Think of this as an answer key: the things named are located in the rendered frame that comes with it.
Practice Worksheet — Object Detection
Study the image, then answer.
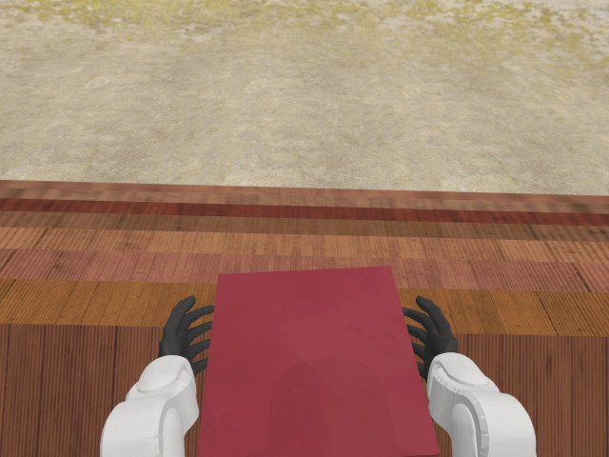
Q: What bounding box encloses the robot right forearm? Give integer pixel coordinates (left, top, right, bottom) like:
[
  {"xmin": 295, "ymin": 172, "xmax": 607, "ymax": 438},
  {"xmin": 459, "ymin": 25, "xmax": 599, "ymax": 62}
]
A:
[{"xmin": 427, "ymin": 352, "xmax": 537, "ymax": 457}]

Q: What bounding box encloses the robot left forearm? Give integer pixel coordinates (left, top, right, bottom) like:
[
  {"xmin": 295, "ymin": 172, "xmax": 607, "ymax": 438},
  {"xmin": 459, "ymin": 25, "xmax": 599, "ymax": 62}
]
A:
[{"xmin": 100, "ymin": 355, "xmax": 199, "ymax": 457}]

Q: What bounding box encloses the carton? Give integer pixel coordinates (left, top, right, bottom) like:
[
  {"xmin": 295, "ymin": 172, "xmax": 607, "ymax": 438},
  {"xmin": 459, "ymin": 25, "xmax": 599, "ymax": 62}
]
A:
[{"xmin": 197, "ymin": 266, "xmax": 441, "ymax": 457}]

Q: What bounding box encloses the left robot hand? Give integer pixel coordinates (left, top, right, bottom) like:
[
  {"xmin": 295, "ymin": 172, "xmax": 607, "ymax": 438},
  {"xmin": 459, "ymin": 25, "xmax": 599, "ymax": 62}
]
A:
[{"xmin": 157, "ymin": 295, "xmax": 214, "ymax": 377}]

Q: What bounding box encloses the right robot hand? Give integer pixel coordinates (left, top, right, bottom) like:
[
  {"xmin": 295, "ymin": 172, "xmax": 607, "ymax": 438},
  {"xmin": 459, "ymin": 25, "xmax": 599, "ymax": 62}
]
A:
[{"xmin": 402, "ymin": 296, "xmax": 459, "ymax": 384}]

